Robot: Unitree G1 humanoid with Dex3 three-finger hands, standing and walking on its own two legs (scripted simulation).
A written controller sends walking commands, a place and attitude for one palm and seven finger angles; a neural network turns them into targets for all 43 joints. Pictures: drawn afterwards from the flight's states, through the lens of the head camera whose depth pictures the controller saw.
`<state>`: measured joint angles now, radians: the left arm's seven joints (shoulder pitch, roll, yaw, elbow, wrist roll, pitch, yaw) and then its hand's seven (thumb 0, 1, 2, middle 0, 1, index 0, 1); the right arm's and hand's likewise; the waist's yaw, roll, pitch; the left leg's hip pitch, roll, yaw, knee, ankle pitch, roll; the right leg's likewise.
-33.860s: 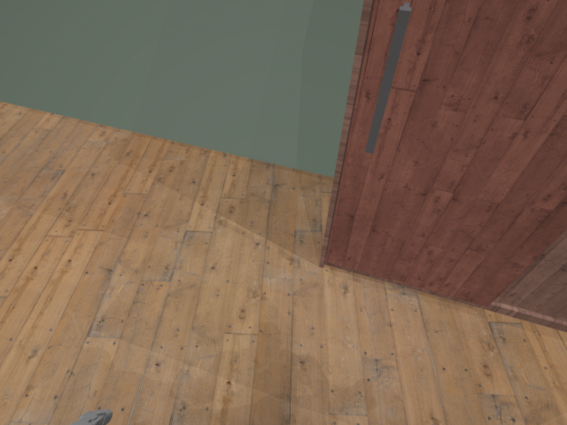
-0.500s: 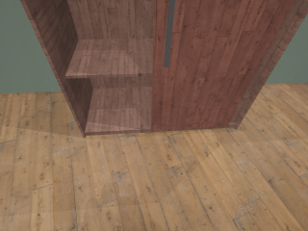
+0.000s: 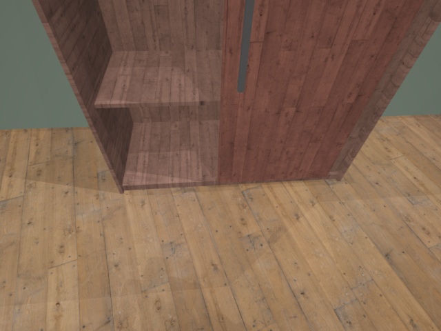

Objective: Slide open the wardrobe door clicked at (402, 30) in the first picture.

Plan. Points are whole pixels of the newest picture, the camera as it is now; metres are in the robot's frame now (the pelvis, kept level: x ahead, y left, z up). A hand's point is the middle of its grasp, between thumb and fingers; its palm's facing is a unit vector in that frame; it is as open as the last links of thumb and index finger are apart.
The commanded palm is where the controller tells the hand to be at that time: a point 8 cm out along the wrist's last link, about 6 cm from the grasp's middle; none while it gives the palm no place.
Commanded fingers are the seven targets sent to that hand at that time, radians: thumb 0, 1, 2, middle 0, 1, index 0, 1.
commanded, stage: look to check the result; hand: left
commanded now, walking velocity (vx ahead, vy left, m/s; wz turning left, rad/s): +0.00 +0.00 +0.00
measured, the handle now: (244, 42) +0.92 -0.03 +0.08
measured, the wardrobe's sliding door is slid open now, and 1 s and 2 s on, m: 0.52 0.52 0.52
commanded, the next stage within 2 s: stand and wait in 0.16 s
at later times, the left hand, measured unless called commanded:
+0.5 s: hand out of the picture +0.05 +0.23 -0.16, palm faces -0.02 -0.95 -0.30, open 7.4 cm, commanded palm none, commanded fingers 0.00 0.90 0.90 -0.20 -0.30 -0.20 -0.30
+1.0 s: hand out of the picture +0.08 +0.22 -0.15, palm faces -0.03 -0.94 -0.33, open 7.4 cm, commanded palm none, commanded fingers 0.00 0.90 0.90 -0.20 -0.30 -0.20 -0.30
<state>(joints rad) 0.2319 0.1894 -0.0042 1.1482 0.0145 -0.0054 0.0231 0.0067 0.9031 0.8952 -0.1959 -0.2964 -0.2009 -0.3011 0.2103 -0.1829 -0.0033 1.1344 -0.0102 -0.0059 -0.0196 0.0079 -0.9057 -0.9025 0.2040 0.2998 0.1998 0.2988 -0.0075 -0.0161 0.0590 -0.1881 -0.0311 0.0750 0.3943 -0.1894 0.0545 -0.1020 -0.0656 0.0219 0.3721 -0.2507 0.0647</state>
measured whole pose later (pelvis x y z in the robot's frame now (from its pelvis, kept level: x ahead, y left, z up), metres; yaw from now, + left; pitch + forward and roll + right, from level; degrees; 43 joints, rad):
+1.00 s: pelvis +0.00 -0.02 +0.01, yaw +1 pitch -1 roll +0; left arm 0.10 0.34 0.00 1.13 0.01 -0.02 0.00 0.01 0.90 0.89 -0.20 -0.30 -0.20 -0.30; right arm 0.08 -0.34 0.00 1.13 -0.01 -0.01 0.00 0.01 -0.90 -0.90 0.21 0.30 0.20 0.30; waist -0.01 0.00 0.05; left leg -0.15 -0.01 0.05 0.30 -0.14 0.02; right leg -0.06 -0.04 0.00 0.29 -0.21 0.03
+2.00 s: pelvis +0.02 -0.04 +0.01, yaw +0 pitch -1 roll +0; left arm 0.10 0.33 0.00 1.12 0.01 -0.02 0.00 0.01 0.90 0.89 -0.20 -0.30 -0.20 -0.30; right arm 0.08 -0.33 0.00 1.13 -0.01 -0.01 0.00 0.01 -0.90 -0.90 0.21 0.30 0.20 0.30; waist -0.01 0.00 0.06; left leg -0.12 0.03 0.05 0.29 -0.16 -0.01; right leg -0.03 0.00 0.01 0.27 -0.22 0.00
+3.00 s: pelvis +0.01 -0.04 +0.01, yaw +0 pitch -1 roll +0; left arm 0.10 0.33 0.00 1.13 0.01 -0.02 0.00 0.01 0.90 0.89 -0.20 -0.30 -0.20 -0.30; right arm 0.09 -0.33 0.00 1.14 -0.01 -0.01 0.00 0.01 -0.90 -0.90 0.21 0.30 0.20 0.30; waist -0.01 -0.01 0.06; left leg -0.12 0.02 0.05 0.29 -0.15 -0.01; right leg -0.03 -0.01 0.00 0.26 -0.21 0.01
